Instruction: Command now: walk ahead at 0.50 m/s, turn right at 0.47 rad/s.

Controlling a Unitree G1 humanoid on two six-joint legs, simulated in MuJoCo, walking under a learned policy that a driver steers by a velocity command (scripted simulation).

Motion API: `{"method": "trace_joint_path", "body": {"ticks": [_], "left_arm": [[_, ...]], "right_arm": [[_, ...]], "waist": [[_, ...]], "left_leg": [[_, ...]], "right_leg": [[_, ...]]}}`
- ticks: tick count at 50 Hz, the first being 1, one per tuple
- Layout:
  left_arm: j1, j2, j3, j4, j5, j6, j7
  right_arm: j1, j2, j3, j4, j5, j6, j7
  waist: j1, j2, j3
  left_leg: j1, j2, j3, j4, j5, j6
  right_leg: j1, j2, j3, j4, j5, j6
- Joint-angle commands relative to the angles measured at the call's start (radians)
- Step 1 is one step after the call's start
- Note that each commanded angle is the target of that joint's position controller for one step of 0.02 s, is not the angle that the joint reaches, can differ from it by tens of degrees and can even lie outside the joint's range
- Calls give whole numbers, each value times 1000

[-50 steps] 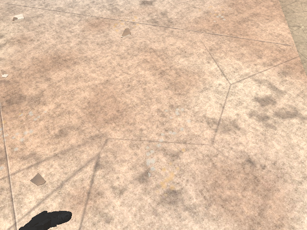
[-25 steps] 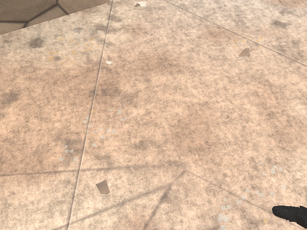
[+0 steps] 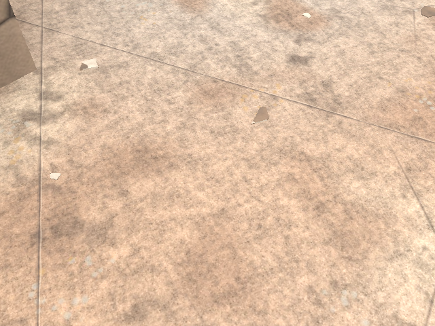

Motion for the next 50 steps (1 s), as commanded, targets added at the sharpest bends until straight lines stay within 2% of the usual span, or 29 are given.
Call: {"method": "trace_joint_path", "body": {"ticks": [1, 2, 3, 4, 5, 6, 7, 8, 11, 15, 17, 19, 21, 23, 24, 25, 26, 27, 28, 29, 31, 33, 36, 41, 45, 47, 48, 49, 50], "left_arm": [[174, 184, 72, -55, -2, -9, 6], [325, 262, 100, -33, 1, 1, 27], [313, 339, 111, -37, -4, -5, 33], [353, 256, 90, -46, -2, -9, 36], [311, 214, 79, -47, 3, -13, 39], [243, 192, 72, -60, -1, -15, 40], [179, 162, 63, -76, -1, -14, 41], [147, 146, 55, -95, 12, -13, 46], [125, 169, 61, -103, 9, -15, 59], [165, 207, 73, -87, -4, -1, 80], [211, 209, 74, -75, -5, 8, 83], [238, 203, 74, -66, -11, 15, 84], [236, 198, 74, -67, -9, 17, 86], [210, 170, 66, -79, -3, 18, 85], [205, 117, 47, -93, 4, 13, 81], [306, 42, 24, -117, 2, 5, 82], [351, 87, 23, -132, -20, -1, 81], [293, 177, 45, -114, -25, 4, 82], [206, 195, 52, -128, -12, 10, 82], [167, 183, 54, -140, -1, 14, 80], [165, 153, 56, -147, -7, 23, 70], [163, 118, 49, -151, -9, 33, 66], [110, 98, 41, -170, -1, 38, 65], [-17, 73, 28, -190, -3, 23, 37], [-102, 76, 28, -227, -8, 22, 14], [-79, 105, 42, -234, -2, 25, 9], [-23, 130, 56, -226, 2, 29, 11], [111, 167, 80, -193, 1, 33, 16], [283, 222, 112, -147, -2, 40, 33]], "right_arm": [[-41, -206, -47, -61, 8, 12, -24], [-39, -182, -35, -77, -1, 0, -26], [86, -25, 14, -117, -30, -32, 2], [-18, -107, 5, -123, 3, -74, 24], [-115, -146, -5, -159, 39, -95, 35], [-140, -135, 1, -168, 29, -106, 32], [-148, -140, -6, -162, 3, -104, 26], [-125, -145, -13, -162, -7, -93, 25], [-99, -112, -6, -164, -17, -59, 19], [-247, -60, 20, -198, -18, -55, 21], [-306, -71, 17, -210, -4, -61, 29], [-329, -96, 8, -220, 6, -68, 36], [-310, -128, -8, -219, 10, -77, 40], [-198, -153, -28, -192, 7, -87, 37], [-81, -193, -44, -181, -10, -93, 29], [40, -278, -64, -167, -32, -87, 23], [89, -272, -67, -135, -13, -75, 33], [33, -183, -44, -158, -3, -70, 31], [-10, -147, -32, -162, -5, -61, 26], [-51, -125, -23, -159, -12, -56, 25], [-88, -97, -13, -146, -17, -57, 22], [-86, -103, -17, -127, -9, -65, 22], [-72, -140, -31, -96, -12, -68, 19], [-57, -174, -37, -59, -3, -51, 13], [-15, -209, -47, -27, 16, -32, 15], [-22, -237, -56, -24, 26, -20, 12], [-25, -254, -62, -24, 31, -14, 7], [-38, -257, -62, -27, 36, -6, 4], [-21, -222, -47, -29, 27, -9, 0]], "waist": [[160, 129, -131], [229, 33, -230], [101, -218, -322], [187, -106, -416], [193, -60, -266], [145, 33, -166], [103, 63, -95], [67, 40, -76], [31, 12, -44], [87, -36, -27], [121, -54, -41], [125, -66, -47], [103, -86, -49], [34, -101, -75], [-24, -54, -171], [-13, 174, -319], [-1, 382, -347], [-26, 234, -212], [-31, 157, -119], [-12, 118, -58], [26, 156, -13], [34, 156, -6], [30, 112, 3], [-14, 95, 32], [-32, 96, 67], [3, 119, 38], [42, 136, -5], [123, 125, -75], [204, 80, -164]], "left_leg": [[-44, 259, -17, 427, 1313, 59], [-275, 211, -17, 725, 994, 21], [-752, -24, -122, 1085, -92, -47], [-875, -21, -326, 1181, -143, -27], [-945, 34, -334, 1137, -50, -5], [-920, 77, -321, 1036, 25, 1], [-865, 103, -305, 948, 56, -10], [-794, 120, -307, 915, 79, -22], [-730, 129, -270, 765, 116, -74], [-627, 72, -233, 432, 411, -105], [-584, 36, -235, 327, 503, -108], [-572, 28, -264, 262, 485, -96], [-543, 30, -285, 226, 419, -68], [-392, 35, -269, 175, 385, -20], [-196, 137, -353, 186, 349, 34], [147, 369, -701, 146, 223, 161], [215, 481, -1057, 40, -71, 248], [112, 436, -952, 7, -187, 209], [-4, 390, -781, 11, -93, 167], [-116, 344, -660, -5, 42, 152], [-233, 287, -504, -51, 189, 137], [-257, 282, -415, -88, 274, 153], [-226, 304, -326, -115, 394, 174], [-179, 278, -152, -114, 479, 136], [-90, 310, -92, -85, 557, 112], [-46, 315, -51, 14, 848, 93], [-35, 311, -30, 116, 1028, 82], [-70, 287, 0, 293, 1120, 62], [-247, 254, 9, 535, 992, 28]], "right_leg": [[291, 102, -56, -48, -60, -84], [600, -16, 147, -86, -18, -148], [968, -275, 710, -133, -107, -355], [1039, -301, 862, -249, -187, -371], [939, -272, 706, -278, -148, -315], [780, -230, 595, -288, -66, -279], [637, -193, 512, -305, 43, -257], [539, -170, 467, -330, 116, -258], [378, -132, 379, -371, 215, -254], [270, -37, 268, -349, 134, -177], [293, -42, 301, -326, 59, -154], [351, -68, 367, -278, -13, -139], [404, -99, 440, -220, -60, -119], [394, -73, 452, -119, -44, -81], [330, -21, 396, 74, -72, -44], [61, 111, 258, 416, -363, 26], [-169, 91, 218, 636, -548, 48], [-229, 34, 239, 724, -460, 57], [-227, 2, 199, 731, -380, 61], [-195, -26, 188, 690, -322, 63], [-121, -70, 178, 621, -262, 63], [-113, -80, 157, 579, -235, 72], [-159, -92, 157, 468, -150, 89], [-107, -77, 89, 193, 68, 77], [-75, -55, 31, 66, 18, 35], [7, -6, -17, 35, -82, -5], [95, 33, -46, 28, -130, -29], [272, 78, -66, -26, -102, -63], [570, 77, -4, -60, -46, -104]]}}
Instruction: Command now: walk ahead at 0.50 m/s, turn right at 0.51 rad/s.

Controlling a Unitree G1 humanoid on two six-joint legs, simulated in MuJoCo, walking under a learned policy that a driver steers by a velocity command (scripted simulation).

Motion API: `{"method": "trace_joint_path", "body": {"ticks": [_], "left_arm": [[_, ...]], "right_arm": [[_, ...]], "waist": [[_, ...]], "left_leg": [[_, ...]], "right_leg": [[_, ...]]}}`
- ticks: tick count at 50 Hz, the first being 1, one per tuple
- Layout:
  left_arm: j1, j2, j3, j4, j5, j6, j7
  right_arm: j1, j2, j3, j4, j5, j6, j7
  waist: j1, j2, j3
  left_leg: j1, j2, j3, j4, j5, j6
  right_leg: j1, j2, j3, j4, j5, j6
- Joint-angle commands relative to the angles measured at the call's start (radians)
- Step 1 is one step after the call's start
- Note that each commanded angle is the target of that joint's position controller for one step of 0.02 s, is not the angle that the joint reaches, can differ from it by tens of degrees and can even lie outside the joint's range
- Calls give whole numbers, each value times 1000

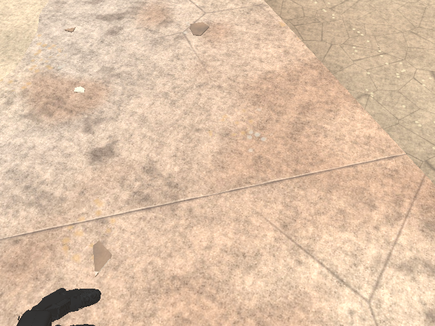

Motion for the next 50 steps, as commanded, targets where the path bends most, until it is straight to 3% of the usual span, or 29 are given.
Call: {"method": "trace_joint_path", "body": {"ticks": [1, 2, 3, 4, 5, 6, 7, 9, 12, 16, 19, 22, 24, 25, 26, 27, 28, 29, 30, 31, 32, 33, 36, 39, 43, 47, 50], "left_arm": [[356, 306, 110, 25, -7, 2, 37], [379, 278, 92, -5, -5, -16, 31], [364, 205, 70, 19, 7, -29, 23], [310, 186, 62, 25, 6, -37, 23], [237, 152, 49, 22, 7, -40, 25], [187, 122, 37, 15, 17, -43, 26], [165, 111, 32, 11, 24, -47, 28], [165, 118, 32, 31, 20, -60, 33], [199, 137, 36, 66, 19, -66, 47], [249, 151, 37, 107, 12, -61, 56], [300, 164, 41, 146, 4, -56, 56], [317, 172, 47, 175, 1, -45, 61], [305, 182, 51, 184, 1, -35, 65], [287, 182, 50, 183, 3, -30, 67], [292, 153, 36, 179, 11, -26, 69], [397, 70, 8, 153, 22, -36, 66], [442, 33, -6, 167, 14, -53, 62], [340, 134, 16, 155, -8, -64, 56], [248, 153, 21, 127, -17, -70, 55], [198, 147, 19, 117, -5, -72, 58], [196, 138, 23, 118, 5, -68, 59], [223, 122, 24, 126, 7, -61, 59], [239, 84, 17, 136, 12, -42, 64], [146, 69, 10, 113, 19, -44, 65], [-1, 39, -1, 78, 18, -64, 52], [-100, 52, 1, 50, 7, -84, 29], [-46, 96, 16, 62, 6, -97, 25]], "right_arm": [[43, -38, 12, -111, -52, -21, 2], [21, -59, 24, -126, -30, -58, 17], [-99, -141, -2, -141, 19, -74, 26], [-143, -128, 6, -160, 23, -82, 26], [-148, -119, 7, -145, 0, -81, 17], [-128, -123, 1, -135, -14, -72, 15], [-100, -118, 0, -124, -16, -59, 17], [-78, -85, 6, -109, -23, -38, 17], [-166, -53, 17, -134, -32, -28, 14], [-295, -23, 31, -158, -22, -40, 29], [-365, -30, 31, -181, -12, -46, 45], [-376, -52, 25, -198, -14, -52, 60], [-318, -72, 16, -186, -16, -56, 62], [-227, -94, 1, -160, -19, -57, 57], [-79, -141, -20, -122, -24, -57, 49], [49, -237, -40, -108, -45, -57, 44], [117, -217, -39, -79, -28, -52, 52], [83, -143, -15, -83, -9, -50, 51], [5, -118, -6, -95, -12, -45, 46], [-58, -99, 2, -105, -22, -41, 44], [-96, -77, 9, -111, -34, -43, 44], [-114, -63, 14, -113, -41, -47, 44], [-111, -79, 10, -94, -30, -59, 40], [-80, -104, 3, -71, -27, -54, 27], [-10, -122, -2, -40, -10, -38, 15], [50, -133, -8, -14, 0, -15, 7], [35, -147, -19, -12, 0, -1, -3]], "waist": [[151, -213, -274], [172, -195, -470], [210, -84, -347], [179, -64, -221], [135, -6, -152], [95, -22, -117], [69, -38, -111], [52, -30, -100], [73, -21, -48], [127, -32, -11], [156, -37, 21], [143, -50, 28], [107, -69, -3], [53, -66, -60], [-11, -41, -172], [-4, 136, -353], [-7, 324, -443], [-34, 217, -324], [-20, 149, -195], [4, 92, -112], [36, 97, -71], [63, 119, -71], [86, 113, -54], [65, 83, -26], [16, 74, 3], [-7, 86, 20], [45, 118, -7]], "left_leg": [[-640, 15, -51, 754, 134, 49], [-802, -90, -284, 945, -143, 41], [-891, -34, -329, 965, -46, 55], [-894, 6, -312, 897, 41, 69], [-839, 47, -307, 822, 106, 65], [-763, 72, -313, 764, 148, 58], [-706, 81, -314, 739, 172, 52], [-677, 79, -297, 677, 208, 28], [-731, 77, -291, 515, 359, 0], [-688, 32, -268, 243, 586, 6], [-689, 11, -271, 149, 600, 26], [-704, -1, -281, 85, 503, 69], [-616, -29, -254, 66, 421, 100], [-482, -64, -219, 43, 414, 125], [-247, -40, -237, 69, 453, 162], [158, 202, -580, 95, 413, 295], [315, 306, -960, -82, 178, 379], [248, 284, -919, -131, 13, 331], [108, 256, -792, -152, 27, 294], [-33, 220, -693, -177, 119, 282], [-136, 187, -625, -206, 205, 276], [-192, 165, -584, -232, 262, 274], [-253, 147, -481, -287, 394, 298], [-228, 133, -406, -312, 484, 292], [-222, 91, -358, -300, 497, 262], [-152, 129, -415, -232, 468, 256], [-112, 156, -471, -141, 511, 227]], "right_leg": [[871, -209, 451, -55, 19, -213], [972, -351, 883, -244, -186, -338], [891, -318, 744, -287, -179, -266], [741, -282, 606, -290, -111, -229], [593, -242, 495, -294, -4, -196], [480, -209, 420, -315, 102, -183], [414, -190, 383, -343, 141, -179], [352, -179, 316, -382, 221, -188], [336, -157, 234, -418, 255, -174], [350, -127, 164, -427, 159, -125], [414, -167, 187, -411, 104, -121], [523, -220, 215, -352, 163, -100], [561, -222, 213, -281, 318, -77], [556, -187, 184, -169, 481, -56], [477, -129, 139, 29, 497, -24], [145, -16, 91, 403, 182, 42], [-96, 105, 153, 624, -452, 77], [-214, 44, 205, 714, -437, 67], [-251, -9, 164, 698, -340, 57], [-227, -49, 135, 645, -260, 58], [-178, -83, 136, 588, -202, 61], [-120, -100, 139, 562, -168, 66], [-106, -115, 118, 479, -114, 93], [-164, -123, 110, 316, 36, 118], [-99, -74, 82, 58, 204, 132], [-65, -38, 92, -68, 196, 129], [47, -21, 98, -123, 96, 98]]}}
Over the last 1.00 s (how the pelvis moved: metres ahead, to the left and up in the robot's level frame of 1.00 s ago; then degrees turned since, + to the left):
0.54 -0.12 0.00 -36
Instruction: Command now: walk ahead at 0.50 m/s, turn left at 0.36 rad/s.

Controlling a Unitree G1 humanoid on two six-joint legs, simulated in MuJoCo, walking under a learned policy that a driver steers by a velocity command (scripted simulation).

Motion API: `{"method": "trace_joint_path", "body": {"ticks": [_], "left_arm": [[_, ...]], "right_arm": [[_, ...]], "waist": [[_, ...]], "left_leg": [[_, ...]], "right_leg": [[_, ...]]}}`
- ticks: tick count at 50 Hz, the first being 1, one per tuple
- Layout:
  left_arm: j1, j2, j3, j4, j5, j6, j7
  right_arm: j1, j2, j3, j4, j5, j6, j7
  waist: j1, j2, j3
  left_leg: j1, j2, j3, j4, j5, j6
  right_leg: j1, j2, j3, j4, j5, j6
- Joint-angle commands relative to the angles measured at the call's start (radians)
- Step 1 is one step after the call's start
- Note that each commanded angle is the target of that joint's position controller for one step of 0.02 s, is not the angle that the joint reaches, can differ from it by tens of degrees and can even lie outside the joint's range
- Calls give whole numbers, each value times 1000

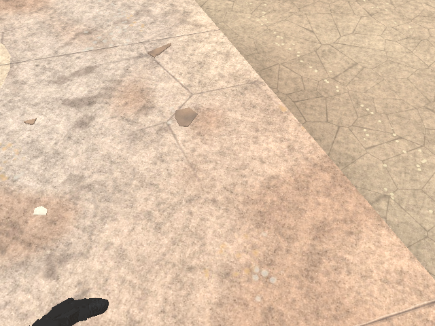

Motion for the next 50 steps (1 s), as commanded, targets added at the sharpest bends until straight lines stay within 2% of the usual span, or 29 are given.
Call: {"method": "trace_joint_path", "body": {"ticks": [1, 2, 3, 4, 5, 6, 7, 8, 10, 13, 16, 19, 23, 25, 26, 27, 28, 29, 30, 31, 32, 33, 34, 35, 37, 39, 43, 46, 50], "left_arm": [[70, 145, 52, -40, -1, -29, 2], [210, 194, 74, -7, 10, -32, 11], [370, 272, 92, 7, 23, -27, 21], [391, 301, 98, 27, 22, -13, 15], [357, 195, 72, 14, 15, -11, 16], [298, 151, 57, 12, 9, -11, 20], [239, 128, 48, 13, 13, -12, 19], [197, 106, 43, 20, 17, -14, 18], [156, 94, 44, 33, 23, -23, 20], [155, 126, 57, 60, 23, -33, 26], [165, 153, 67, 80, 24, -27, 34], [189, 179, 75, 97, 16, -15, 40], [232, 212, 88, 126, -7, 8, 40], [224, 239, 97, 130, -18, 22, 41], [214, 253, 101, 128, -25, 29, 42], [195, 255, 100, 125, -31, 38, 43], [212, 223, 87, 121, -20, 38, 45], [286, 94, 46, 73, 35, 25, 39], [259, 92, 30, 48, 18, -15, 30], [127, 179, 51, 22, -28, -38, 21], [97, 170, 47, 10, -32, -52, 22], [105, 165, 48, 27, -7, -55, 31], [123, 175, 56, 36, 11, -48, 36], [135, 177, 59, 40, 14, -35, 33], [140, 149, 56, 39, 23, -16, 32], [82, 127, 48, 19, 27, -6, 34], [-59, 95, 32, -19, 17, -11, 22], [-127, 106, 32, -45, 5, -22, 9], [-98, 139, 41, -40, 6, -40, -9]], "right_arm": [[-29, -181, -46, -47, 2, 4, -12], [-30, -142, -32, -56, -7, 3, -10], [-1, -61, -6, -88, -38, -1, -8], [111, -7, 10, -111, -3, -19, -4], [46, -126, -18, -93, 21, -22, -6], [-45, -163, -33, -117, 24, -20, -6], [-76, -147, -33, -119, 15, -14, -8], [-86, -130, -37, -126, 5, -8, -6], [-68, -92, -36, -129, 10, 14, -1], [-113, -64, -33, -162, 3, 36, 0], [-171, -54, -28, -186, -1, 34, 13], [-273, -40, -18, -219, -3, 26, 34], [-360, -55, -20, -269, -2, 31, 52], [-344, -80, -33, -282, -6, 36, 57], [-290, -102, -46, -276, -7, 39, 56], [-160, -137, -70, -244, -3, 42, 52], [17, -207, -108, -191, 1, 49, 37], [49, -335, -133, -183, 12, 51, 18], [45, -318, -115, -232, 3, 28, 29], [27, -237, -90, -224, -5, 9, 39], [-14, -210, -82, -221, -7, -3, 39], [-85, -175, -71, -230, -5, -5, 36], [-137, -145, -60, -245, -13, -6, 31], [-159, -135, -55, -259, -22, -5, 26], [-153, -145, -58, -260, -17, -11, 16], [-119, -167, -65, -249, -12, -12, 1], [-68, -172, -67, -228, -6, -3, -15], [-26, -177, -70, -205, 0, 2, -17], [-2, -154, -64, -179, -5, 10, -23]], "waist": [[120, 128, -26], [182, 105, -138], [221, -58, -315], [163, -345, -412], [195, -187, -299], [195, -118, -172], [166, -57, -108], [140, -68, -61], [104, -92, -29], [93, -46, 7], [106, -28, 21], [144, -12, 47], [163, -13, 77], [134, -32, 52], [97, -47, 9], [18, -35, -58], [-59, 11, -151], [16, 294, -206], [14, 267, -387], [-30, 140, -282], [-1, 119, -178], [46, 58, -116], [85, 74, -89], [105, 92, -81], [116, 82, -74], [104, 74, -46], [51, 113, -7], [25, 121, 9], [37, 151, 7]], "left_leg": [[-57, 247, -178, 94, 459, 127], [-136, 185, -140, 279, 463, 94], [-348, 89, -75, 607, 160, 48], [-664, -9, -55, 878, -281, 9], [-755, 55, -118, 985, -237, 8], [-785, 92, -95, 991, -138, 11], [-745, 130, -81, 967, -61, 3], [-716, 155, -84, 921, -9, -3], [-643, 183, -75, 884, 36, -14], [-683, 194, -73, 807, 105, -33], [-692, 190, -55, 648, 248, -37], [-656, 174, 3, 488, 344, -23], [-661, 155, 46, 380, 280, 18], [-595, 110, 93, 359, 181, 55], [-508, 70, 126, 357, 132, 77], [-335, 17, 157, 307, 154, 108], [-48, -8, 115, 277, 193, 147], [274, 250, -352, 229, 155, 290], [405, 385, -816, 30, -75, 420], [348, 369, -717, -27, -52, 350], [223, 333, -584, -18, 21, 314], [83, 288, -471, -10, 129, 279], [-28, 254, -394, -22, 228, 263], [-91, 234, -363, -44, 276, 259], [-154, 213, -309, -66, 372, 267], [-185, 194, -266, -76, 402, 260], [-223, 146, -228, -69, 278, 206], [-213, 163, -272, -42, 223, 192], [-95, 218, -336, 52, 260, 173]], "right_leg": [[207, 30, -24, -66, -67, -41], [441, -13, 1, -40, -56, -81], [757, -227, 214, 11, -49, -149], [956, -388, 637, -141, -317, -277], [865, -352, 611, -198, -479, -244], [740, -321, 455, -213, -449, -207], [618, -279, 346, -240, -337, -191], [531, -249, 263, -270, -262, -189], [435, -217, 141, -327, -171, -187], [409, -229, 32, -369, -57, -209], [436, -214, -77, -380, -4, -201], [461, -208, -164, -380, 12, -183], [580, -245, -212, -334, 60, -155], [627, -252, -242, -235, 299, -135], [634, -246, -259, -135, 471, -122], [599, -216, -291, 48, 571, -99], [442, -173, -307, 304, 460, -58], [13, -34, -292, 685, -327, 13], [-179, 90, -32, 871, -652, 21], [-280, 36, 30, 894, -563, -4], [-288, -4, 21, 826, -469, -26], [-224, -45, 25, 742, -399, -25], [-144, -69, 31, 671, -352, -20], [-89, -76, 33, 640, -323, -13], [-58, -64, 15, 561, -283, 15], [-79, -45, 6, 443, -194, 42], [-28, 8, 7, 152, 34, 56], [21, 35, 15, 52, 81, 46], [56, 30, 20, -10, -3, -1]]}}
Over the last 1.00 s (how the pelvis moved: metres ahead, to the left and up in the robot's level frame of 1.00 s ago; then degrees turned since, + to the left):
0.56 0.00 0.02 -2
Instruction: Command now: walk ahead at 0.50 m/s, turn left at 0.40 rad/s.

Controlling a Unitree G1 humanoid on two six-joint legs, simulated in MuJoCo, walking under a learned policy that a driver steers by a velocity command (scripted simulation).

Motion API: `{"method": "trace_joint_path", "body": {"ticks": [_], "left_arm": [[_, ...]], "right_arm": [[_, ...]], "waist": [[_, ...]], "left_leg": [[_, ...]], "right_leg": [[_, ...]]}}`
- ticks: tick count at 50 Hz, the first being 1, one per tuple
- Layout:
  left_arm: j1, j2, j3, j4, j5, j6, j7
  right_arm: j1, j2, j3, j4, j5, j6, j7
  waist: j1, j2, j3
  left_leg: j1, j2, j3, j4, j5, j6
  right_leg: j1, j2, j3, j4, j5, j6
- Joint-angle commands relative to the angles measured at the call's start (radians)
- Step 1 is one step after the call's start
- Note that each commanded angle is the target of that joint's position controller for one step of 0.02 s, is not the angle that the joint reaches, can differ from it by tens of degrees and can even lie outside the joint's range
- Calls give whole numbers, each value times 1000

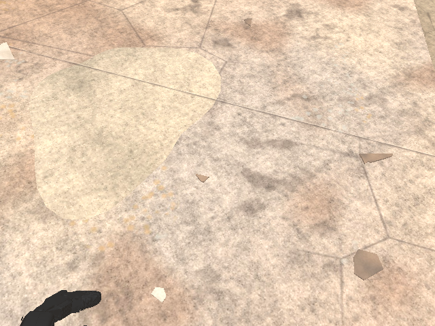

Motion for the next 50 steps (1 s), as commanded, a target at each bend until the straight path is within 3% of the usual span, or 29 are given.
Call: {"method": "trace_joint_path", "body": {"ticks": [1, 2, 3, 4, 5, 6, 7, 8, 9, 10, 12, 15, 18, 21, 24, 26, 27, 28, 29, 30, 31, 32, 33, 34, 35, 37, 39, 45, 50], "left_arm": [[-30, 121, 36, -67, -1, -29, -7], [44, 136, 47, -45, 4, -33, -3], [156, 169, 61, -22, 16, -38, 2], [306, 236, 76, -7, 27, -37, 5], [390, 272, 91, 49, 14, -23, -8], [369, 176, 66, 39, -17, -22, -11], [309, 131, 52, 29, -14, -15, -7], [259, 118, 43, 21, -1, -8, -5], [230, 101, 36, 23, 7, -5, -2], [220, 89, 29, 24, 15, -6, 2], [234, 88, 26, 39, 6, -10, 6], [263, 139, 38, 61, -5, -9, 15], [294, 158, 40, 78, -13, 2, 20], [354, 166, 38, 107, -19, 13, 21], [390, 175, 39, 133, -24, 29, 23], [385, 193, 45, 141, -24, 41, 28], [367, 202, 47, 139, -26, 46, 31], [362, 189, 41, 136, -24, 49, 33], [352, 148, 22, 111, -3, 46, 36], [464, 34, -14, 89, 3, 26, 31], [426, 104, 1, 104, -11, 8, 24], [342, 164, 19, 72, -35, -4, 17], [282, 156, 17, 60, -35, -6, 18], [256, 146, 19, 56, -19, -4, 20], [274, 137, 23, 62, -12, 6, 21], [305, 97, 16, 76, -9, 28, 22], [261, 86, 14, 61, -2, 40, 27], [48, 54, -2, 7, -1, 24, 10], [-70, 70, -4, -45, -11, 13, -14]], "right_arm": [[14, -143, -38, -32, -4, -2, -7], [2, -132, -33, -34, -5, 1, -5], [-2, -97, -19, -43, -11, 0, -1], [56, -52, 0, -58, -26, -3, -2], [178, -20, 11, -56, 9, -15, -1], [110, -117, -4, -42, 19, -19, -2], [-15, -150, -13, -63, 15, -21, -1], [-82, -139, -10, -79, 1, -23, -1], [-112, -125, -11, -90, -11, -27, 4], [-102, -108, -10, -90, -12, -29, 9], [-87, -72, -2, -84, -9, -27, 13], [-174, -42, 14, -115, -18, -29, 15], [-266, -24, 24, -133, -15, -37, 24], [-352, -25, 27, -152, -5, -43, 37], [-409, -40, 23, -176, 0, -48, 50], [-386, -64, 15, -176, -1, -51, 56], [-319, -86, 3, -158, -6, -52, 55], [-184, -126, -20, -115, -11, -50, 48], [-4, -188, -41, -78, -21, -47, 37], [67, -280, -60, -59, -26, -39, 36], [84, -188, -36, -56, -13, -35, 38], [9, -154, -19, -60, -11, -37, 38], [-57, -134, -11, -68, -15, -37, 38], [-108, -110, -4, -68, -23, -40, 43], [-140, -89, 2, -69, -30, -47, 45], [-158, -88, 0, -57, -24, -59, 47], [-143, -110, -6, -36, -21, -68, 43], [-53, -150, -13, 28, -12, -58, 23], [30, -165, -18, 90, -2, -34, 17]], "waist": [[38, 179, -2], [78, 181, -31], [131, 155, -128], [157, -4, -286], [117, -317, -345], [150, -166, -236], [164, -70, -114], [147, -6, -50], [125, -1, -13], [102, -29, -17], [90, -55, -29], [107, -30, -8], [138, -25, 4], [171, -23, 20], [171, -30, 41], [139, -41, 25], [92, -43, -14], [26, -26, -100], [-48, 39, -239], [-7, 298, -371], [-34, 274, -390], [-21, 217, -229], [4, 150, -141], [33, 113, -74], [70, 133, -59], [101, 141, -48], [104, 121, -20], [35, 93, 30], [6, 98, 55]], "left_leg": [[-11, 279, -199, -19, 326, 119], [-7, 249, -184, 52, 436, 102], [-47, 194, -140, 218, 487, 73], [-237, 102, -60, 520, 257, 24], [-566, -9, 12, 803, -236, -40], [-684, 50, -43, 901, -216, -39], [-712, 87, -15, 904, -124, -35], [-686, 124, 23, 869, -59, -35], [-662, 158, 38, 805, -8, -37], [-609, 184, 48, 759, 23, -38], [-578, 198, 79, 689, 35, -49], [-610, 213, 109, 522, 129, -73], [-564, 198, 137, 331, 298, -80], [-508, 168, 162, 214, 390, -81], [-512, 155, 158, 149, 346, -54], [-454, 139, 167, 114, 282, -26], [-346, 115, 191, 85, 273, -6], [-149, 97, 209, 68, 286, 24], [144, 230, 71, 114, 316, 82], [481, 469, -380, 44, 132, 237], [469, 486, -543, -62, 4, 242], [343, 455, -411, -87, -9, 204], [204, 411, -293, -109, 61, 183], [81, 374, -215, -145, 146, 174], [1, 346, -160, -175, 213, 165], [-82, 324, -93, -225, 281, 176], [-108, 319, -39, -256, 333, 186], [-88, 275, 90, -277, 352, 139], [75, 341, 73, -211, 383, 124]], "right_leg": [[104, 4, -24, -27, -78, -43], [204, 23, -52, -66, -91, -70], [395, -28, -13, -50, -81, -116], [698, -205, 218, -14, -85, -206], [912, -363, 670, -171, -371, -345], [856, -352, 698, -226, -589, -316], [732, -315, 544, -236, -558, -276], [611, -274, 431, -254, -441, -260], [530, -241, 360, -274, -345, -259], [483, -213, 305, -292, -270, -250], [455, -191, 233, -321, -170, -260], [446, -196, 157, -361, -60, -277], [441, -162, 67, -371, -15, -250], [455, -166, 33, -359, -7, -235], [538, -210, 46, -322, 20, -220], [585, -229, 45, -265, 126, -201], [585, -214, 20, -184, 272, -185], [544, -170, -19, -27, 377, -161], [370, -123, -57, 238, 208, -125], [-28, 48, -98, 615, -356, -55], [-149, 37, 26, 743, -621, -62], [-222, -16, 22, 775, -558, -74], [-204, -61, -7, 738, -470, -76], [-172, -87, -15, 677, -411, -69], [-109, -114, -5, 635, -366, -64], [-48, -120, -15, 589, -326, -46], [-81, -124, -19, 512, -256, -27], [-55, -83, -56, 147, 54, -19], [-82, -56, -53, 23, -2, -55]]}}
Over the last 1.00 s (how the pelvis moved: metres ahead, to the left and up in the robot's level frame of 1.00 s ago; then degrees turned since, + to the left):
0.51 0.13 0.00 34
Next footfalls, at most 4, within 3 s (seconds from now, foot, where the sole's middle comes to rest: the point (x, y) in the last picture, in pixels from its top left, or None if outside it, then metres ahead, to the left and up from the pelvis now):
0.06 right None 0.21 -0.13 -0.78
0.58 left None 0.48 0.13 -0.78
1.10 right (221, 231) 0.79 -0.08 -0.78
1.60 left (148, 171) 1.06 0.17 -0.78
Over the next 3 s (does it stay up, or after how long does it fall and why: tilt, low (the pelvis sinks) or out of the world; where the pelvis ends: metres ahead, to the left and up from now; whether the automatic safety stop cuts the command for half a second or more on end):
stays up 0.98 -0.01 0.00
